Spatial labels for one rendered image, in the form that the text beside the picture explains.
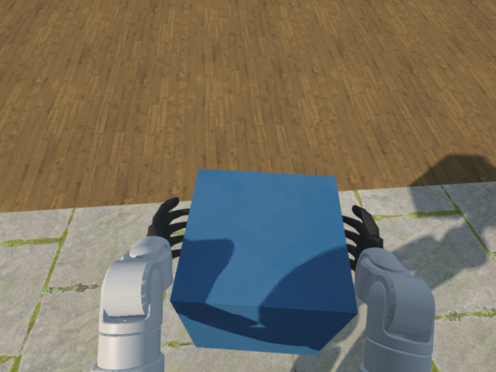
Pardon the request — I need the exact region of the robot right hand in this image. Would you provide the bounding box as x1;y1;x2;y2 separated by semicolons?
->
342;205;383;272

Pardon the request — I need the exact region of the robot left hand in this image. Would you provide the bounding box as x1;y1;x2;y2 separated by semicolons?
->
146;197;190;259

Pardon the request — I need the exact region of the robot right forearm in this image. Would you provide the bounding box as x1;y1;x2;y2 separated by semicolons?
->
354;247;436;372

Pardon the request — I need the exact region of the robot left forearm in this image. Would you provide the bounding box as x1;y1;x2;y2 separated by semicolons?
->
91;236;173;372

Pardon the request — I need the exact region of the carton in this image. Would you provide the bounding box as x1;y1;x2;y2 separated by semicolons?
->
170;169;358;356

